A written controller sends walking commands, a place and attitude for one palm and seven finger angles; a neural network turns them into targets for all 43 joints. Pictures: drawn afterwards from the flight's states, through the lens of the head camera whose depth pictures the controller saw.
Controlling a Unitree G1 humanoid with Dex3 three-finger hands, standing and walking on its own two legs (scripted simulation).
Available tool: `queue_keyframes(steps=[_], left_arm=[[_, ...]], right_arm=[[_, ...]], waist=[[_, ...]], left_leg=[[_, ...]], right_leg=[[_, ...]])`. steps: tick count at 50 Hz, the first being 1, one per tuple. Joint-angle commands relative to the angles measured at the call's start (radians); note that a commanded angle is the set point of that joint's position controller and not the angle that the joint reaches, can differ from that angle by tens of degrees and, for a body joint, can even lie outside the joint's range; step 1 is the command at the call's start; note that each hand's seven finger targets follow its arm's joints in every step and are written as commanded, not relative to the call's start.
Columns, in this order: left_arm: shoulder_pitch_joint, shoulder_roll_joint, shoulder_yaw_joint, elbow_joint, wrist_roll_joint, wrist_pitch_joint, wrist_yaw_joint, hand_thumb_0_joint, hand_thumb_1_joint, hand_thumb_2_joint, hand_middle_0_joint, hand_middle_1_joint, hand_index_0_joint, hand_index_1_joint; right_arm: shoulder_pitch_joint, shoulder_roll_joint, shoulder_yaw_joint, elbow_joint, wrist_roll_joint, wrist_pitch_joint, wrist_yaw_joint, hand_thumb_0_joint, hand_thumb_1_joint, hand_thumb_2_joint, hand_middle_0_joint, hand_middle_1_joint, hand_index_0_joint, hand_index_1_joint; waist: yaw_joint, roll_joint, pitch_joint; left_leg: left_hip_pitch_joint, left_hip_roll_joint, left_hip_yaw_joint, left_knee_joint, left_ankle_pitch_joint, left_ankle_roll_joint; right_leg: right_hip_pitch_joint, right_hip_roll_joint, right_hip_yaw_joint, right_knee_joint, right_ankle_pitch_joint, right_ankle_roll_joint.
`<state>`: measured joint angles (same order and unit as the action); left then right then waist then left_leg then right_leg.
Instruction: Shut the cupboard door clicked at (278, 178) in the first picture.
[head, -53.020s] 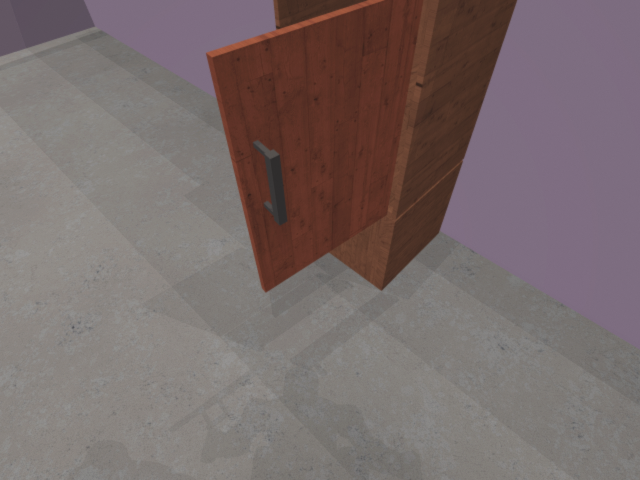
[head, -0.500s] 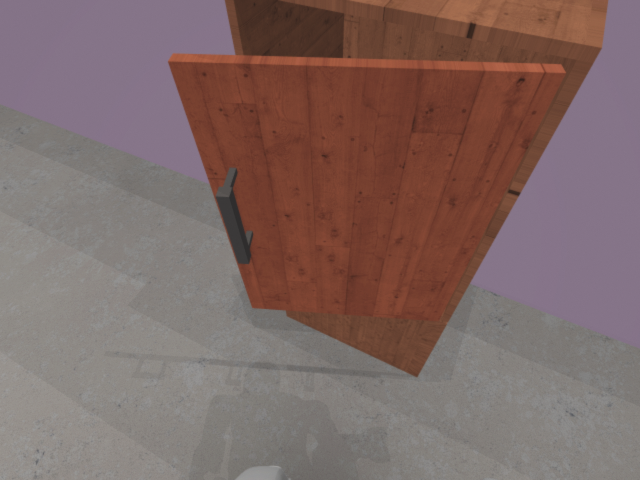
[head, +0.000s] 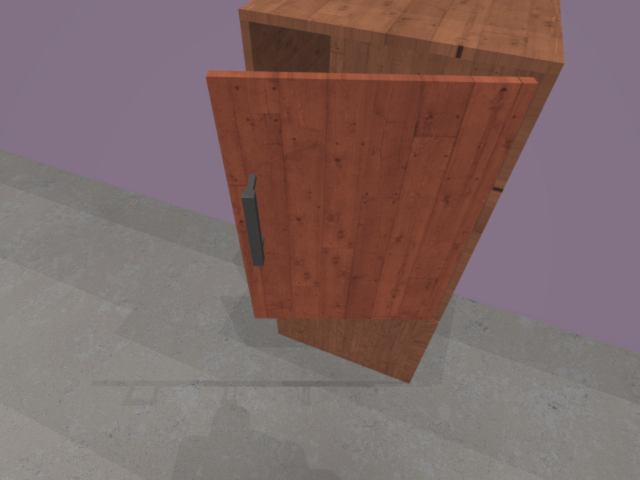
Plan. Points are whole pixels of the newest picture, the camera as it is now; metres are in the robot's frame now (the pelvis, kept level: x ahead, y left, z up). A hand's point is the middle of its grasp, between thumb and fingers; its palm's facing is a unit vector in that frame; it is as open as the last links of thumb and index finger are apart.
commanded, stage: come to a stop and stand still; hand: left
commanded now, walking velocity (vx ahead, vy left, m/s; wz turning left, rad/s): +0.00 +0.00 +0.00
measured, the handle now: (255, 222) +0.50 +0.13 +0.01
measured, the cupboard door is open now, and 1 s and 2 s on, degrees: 22 22 22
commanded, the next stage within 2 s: look again from close up in 0.18 s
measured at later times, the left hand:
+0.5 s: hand out of the picture +0.02 +0.19 -0.18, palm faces -0.01 -0.98 -0.20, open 7.4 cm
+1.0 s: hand out of the picture +0.08 +0.20 -0.17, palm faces -0.01 -0.97 -0.24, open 7.4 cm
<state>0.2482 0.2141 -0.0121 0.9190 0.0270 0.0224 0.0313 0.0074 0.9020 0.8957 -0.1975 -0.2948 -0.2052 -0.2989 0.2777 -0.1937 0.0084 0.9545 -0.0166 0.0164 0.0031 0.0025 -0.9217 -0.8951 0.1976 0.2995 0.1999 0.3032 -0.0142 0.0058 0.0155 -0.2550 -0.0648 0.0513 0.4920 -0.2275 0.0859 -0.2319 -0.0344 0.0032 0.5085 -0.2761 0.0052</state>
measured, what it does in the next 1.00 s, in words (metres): stands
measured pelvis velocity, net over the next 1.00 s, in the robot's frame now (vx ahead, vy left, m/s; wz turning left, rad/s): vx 0.04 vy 0.00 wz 0.00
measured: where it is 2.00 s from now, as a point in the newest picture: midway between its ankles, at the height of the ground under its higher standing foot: outside the picture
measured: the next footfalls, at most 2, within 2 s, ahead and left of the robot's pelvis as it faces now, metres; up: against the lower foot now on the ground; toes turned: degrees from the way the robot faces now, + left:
left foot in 1.52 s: +0.13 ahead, +0.05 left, +0.00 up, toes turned +3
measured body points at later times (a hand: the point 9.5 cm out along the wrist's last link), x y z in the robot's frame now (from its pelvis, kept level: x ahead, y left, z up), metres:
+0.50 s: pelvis +0.02 +0.01 +0.00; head +0.04 +0.02 +0.45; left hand +0.03 +0.24 -0.16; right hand +0.08 -0.23 -0.14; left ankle +0.02 +0.06 -0.74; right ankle +0.01 -0.14 -0.74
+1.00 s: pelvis +0.04 +0.00 +0.00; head +0.06 +0.01 +0.45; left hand +0.08 +0.25 -0.15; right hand +0.09 -0.25 -0.14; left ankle +0.03 +0.06 -0.74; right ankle +0.01 -0.14 -0.74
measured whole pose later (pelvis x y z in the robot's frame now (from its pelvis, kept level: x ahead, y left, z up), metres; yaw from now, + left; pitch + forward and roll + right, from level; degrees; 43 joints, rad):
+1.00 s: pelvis +0.04 +0.00 +0.00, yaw +0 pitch -1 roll +0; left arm 0.22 0.24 -0.01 1.05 0.02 0.01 0.04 0.01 0.90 0.90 -0.20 -0.29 -0.20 -0.30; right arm 0.19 -0.21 0.01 1.09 0.00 -0.02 -0.02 0.00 -0.90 -0.90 0.20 0.30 0.20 0.30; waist 0.00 -0.03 0.05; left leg -0.16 -0.08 0.04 0.43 -0.26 0.09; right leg -0.14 -0.04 0.02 0.44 -0.29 0.04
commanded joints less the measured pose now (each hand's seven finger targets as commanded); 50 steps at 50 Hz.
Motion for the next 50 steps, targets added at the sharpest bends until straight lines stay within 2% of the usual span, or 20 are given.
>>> queue_keyframes(steps=[1, 3, 7, 11, 14, 25, 28, 30, 32, 34, 36, 38, 40, 42, 45, 46, 47, 49, 50], left_arm=[[0.045, 0.116, 0.027, -0.032, -0.005, -0.023, 0.003, 0.0, 0.9, 0.9, -0.2, -0.3, -0.2, -0.3], [0.052, 0.114, 0.025, -0.02, -0.007, -0.025, 0.002, 0.0, 0.9, 0.9, -0.2, -0.3, -0.2, -0.3], [0.061, 0.108, 0.019, 0.015, -0.008, -0.033, 0.004, 0.0, 0.9, 0.9, -0.2, -0.3, -0.2, -0.3], [0.074, 0.107, 0.016, 0.049, -0.009, -0.037, 0.005, 0.0, 0.9, 0.9, -0.2, -0.3, -0.2, -0.3], [0.08, 0.105, 0.013, 0.071, -0.01, -0.038, 0.006, 0.0, 0.9, 0.9, -0.2, -0.3, -0.2, -0.3], [0.071, 0.111, 0.014, 0.106, -0.011, -0.038, 0.012, 0.0, 0.9, 0.9, -0.2, -0.3, -0.2, -0.3], [0.059, 0.111, 0.015, 0.103, -0.011, -0.035, 0.011, 0.0, 0.9, 0.9, -0.2, -0.3, -0.2, -0.3], [0.052, 0.121, 0.019, 0.1, -0.01, -0.037, 0.012, 0.0, 0.9, 0.9, -0.2, -0.3, -0.2, -0.3], [0.044, 0.121, 0.018, 0.096, -0.012, -0.035, 0.011, 0.0, 0.9, 0.9, -0.2, -0.3, -0.2, -0.3], [0.038, 0.125, 0.021, 0.092, -0.01, -0.035, 0.011, 0.0, 0.9, 0.9, -0.2, -0.3, -0.2, -0.3], [0.032, 0.13, 0.021, 0.089, -0.012, -0.035, 0.01, 0.0, 0.9, 0.9, -0.2, -0.3, -0.2, -0.3], [0.025, 0.133, 0.021, 0.087, -0.012, -0.034, 0.009, 0.0, 0.9, 0.9, -0.2, -0.3, -0.2, -0.3], [0.021, 0.144, 0.024, 0.083, -0.011, -0.038, 0.009, 0.0, 0.9, 0.9, -0.2, -0.3, -0.2, -0.3], [0.013, 0.146, 0.024, 0.082, -0.013, -0.037, 0.009, 0.0, 0.9, 0.9, -0.2, -0.3, -0.2, -0.3], [0.009, 0.15, 0.025, 0.083, -0.013, -0.037, 0.009, 0.0, 0.9, 0.9, -0.2, -0.3, -0.2, -0.3], [0.005, 0.151, 0.025, 0.083, -0.014, -0.036, 0.008, 0.0, 0.9, 0.9, -0.2, -0.3, -0.2, -0.3], [0.017, 0.125, 0.02, 0.091, -0.015, -0.032, 0.008, 0.0, 0.9, 0.9, -0.2, -0.3, -0.2, -0.3], [0.035, 0.095, 0.013, 0.102, -0.014, -0.023, 0.006, 0.0, 0.9, 0.9, -0.2, -0.3, -0.2, -0.3], [0.037, 0.093, 0.013, 0.103, -0.013, -0.019, 0.005, 0.0, 0.9, 0.9, -0.2, -0.3, -0.2, -0.3]], right_arm=[[-0.018, -0.145, -0.032, -0.057, -0.004, -0.032, -0.013, 0.0, -0.9, -0.9, 0.2, 0.3, 0.2, 0.3], [-0.013, -0.146, -0.032, -0.041, -0.002, -0.034, -0.014, 0.0, -0.9, -0.9, 0.2, 0.3, 0.2, 0.3], [-0.003, -0.143, -0.028, -0.012, 0.003, -0.042, -0.017, 0.0, -0.9, -0.9, 0.2, 0.3, 0.2, 0.3], [-0.001, -0.143, -0.025, 0.015, 0.007, -0.05, -0.021, 0.0, -0.9, -0.9, 0.2, 0.3, 0.2, 0.3], [-0.007, -0.14, -0.024, 0.031, 0.009, -0.051, -0.024, 0.0, -0.9, -0.9, 0.2, 0.3, 0.2, 0.3], [-0.038, -0.143, -0.023, 0.061, 0.012, -0.059, -0.033, 0.0, -0.9, -0.9, 0.2, 0.3, 0.2, 0.3], [-0.051, -0.144, -0.022, 0.063, 0.011, -0.058, -0.033, 0.0, -0.9, -0.9, 0.2, 0.3, 0.2, 0.3], [-0.059, -0.146, -0.025, 0.063, 0.011, -0.059, -0.033, 0.0, -0.9, -0.9, 0.2, 0.3, 0.2, 0.3], [-0.062, -0.148, -0.024, 0.066, 0.01, -0.059, -0.033, 0.0, -0.9, -0.9, 0.2, 0.3, 0.2, 0.3], [-0.068, -0.148, -0.024, 0.065, 0.01, -0.059, -0.033, 0.0, -0.9, -0.9, 0.2, 0.3, 0.2, 0.3], [-0.07, -0.153, -0.024, 0.066, 0.009, -0.059, -0.032, 0.0, -0.9, -0.9, 0.2, 0.3, 0.2, 0.3], [-0.075, -0.155, -0.023, 0.069, 0.009, -0.058, -0.032, 0.0, -0.9, -0.9, 0.2, 0.3, 0.2, 0.3], [-0.079, -0.159, -0.026, 0.067, 0.01, -0.059, -0.032, 0.0, -0.9, -0.9, 0.2, 0.3, 0.2, 0.3], [-0.079, -0.162, -0.025, 0.07, 0.009, -0.059, -0.031, 0.0, -0.9, -0.9, 0.2, 0.3, 0.2, 0.3], [-0.079, -0.166, -0.024, 0.078, 0.009, -0.06, -0.033, 0.0, -0.9, -0.9, 0.2, 0.3, 0.2, 0.3], [-0.078, -0.167, -0.024, 0.079, 0.009, -0.059, -0.032, 0.0, -0.9, -0.9, 0.2, 0.3, 0.2, 0.3], [-0.068, -0.144, -0.017, 0.087, 0.008, -0.058, -0.032, 0.0, -0.9, -0.9, 0.2, 0.3, 0.2, 0.3], [-0.047, -0.122, -0.014, 0.101, 0.006, -0.051, -0.034, 0.0, -0.9, -0.9, 0.2, 0.3, 0.2, 0.3], [-0.04, -0.13, -0.017, 0.101, 0.004, -0.049, -0.036, 0.0, -0.9, -0.9, 0.2, 0.3, 0.2, 0.3]], waist=[[0.022, 0.011, 0.046], [0.021, 0.032, 0.042], [0.018, 0.003, 0.039], [0.017, 0.008, 0.009], [0.018, 0.004, 0.023], [0.017, 0.002, -0.013], [0.018, 0.0, 0.004], [0.021, -0.007, 0.003], [0.02, 0.004, -0.006], [0.024, -0.001, 0.013], [0.021, 0.0, -0.008], [0.024, 0.0, 0.006], [0.023, -0.014, -0.003], [0.02, -0.001, -0.023], [0.023, -0.008, -0.015], [0.022, -0.006, -0.016], [0.02, 0.0, -0.021], [0.018, -0.008, 0.009], [0.014, 0.007, 0.022]], left_leg=[[-0.104, 0.159, -0.247, -0.237, -0.275, -0.002], [-0.087, 0.164, -0.252, -0.242, -0.267, -0.002], [-0.056, 0.16, -0.233, -0.224, -0.189, -0.006], [0.006, 0.161, -0.218, -0.197, -0.047, -0.005], [0.022, 0.159, -0.203, -0.183, 0.007, -0.006], [0.1, 0.158, -0.165, -0.126, 0.255, -0.012], [0.092, 0.16, -0.17, -0.139, 0.221, -0.015], [0.092, 0.156, -0.164, -0.127, 0.264, -0.014], [0.096, 0.157, -0.168, -0.135, 0.256, -0.016], [0.087, 0.156, -0.17, -0.136, 0.255, -0.014], [0.1, 0.157, -0.168, -0.135, 0.263, -0.017], [0.092, 0.157, -0.169, -0.144, 0.235, -0.018], [0.092, 0.154, -0.164, -0.136, 0.246, -0.018], [0.109, 0.156, -0.166, -0.136, 0.268, -0.02], [0.109, 0.157, -0.164, -0.136, 0.291, -0.02], [0.111, 0.158, -0.165, -0.141, 0.287, -0.021], [0.118, 0.163, -0.167, -0.145, 0.255, -0.022], [0.113, 0.183, -0.186, -0.157, 0.195, -0.012], [0.11, 0.197, -0.209, -0.168, 0.157, -0.005]], right_leg=[[0.003, -0.024, 0.061, -0.071, -0.121, -0.047], [-0.002, -0.023, 0.066, -0.072, -0.106, -0.049], [0.008, -0.038, 0.083, -0.092, -0.057, -0.051], [0.025, -0.046, 0.081, -0.096, 0.019, -0.048], [0.027, -0.049, 0.076, -0.104, 0.047, -0.043], [0.055, -0.061, 0.073, -0.094, 0.159, -0.029], [0.052, -0.06, 0.07, -0.1, 0.128, -0.026], [0.065, -0.066, 0.071, -0.097, 0.167, -0.029], [0.07, -0.065, 0.07, -0.097, 0.154, -0.028], [0.068, -0.064, 0.067, -0.102, 0.152, -0.028], [0.077, -0.067, 0.069, -0.1, 0.16, -0.027], [0.073, -0.068, 0.071, -0.106, 0.144, -0.028], [0.085, -0.073, 0.077, -0.108, 0.175, -0.032], [0.093, -0.072, 0.076, -0.103, 0.186, -0.032], [0.096, -0.072, 0.074, -0.104, 0.197, -0.032], [0.097, -0.072, 0.07, -0.104, 0.186, -0.031], [0.093, -0.065, 0.061, -0.101, 0.144, -0.026], [0.064, -0.045, 0.036, -0.087, 0.072, -0.022], [0.041, -0.036, 0.025, -0.071, 0.034, -0.021]])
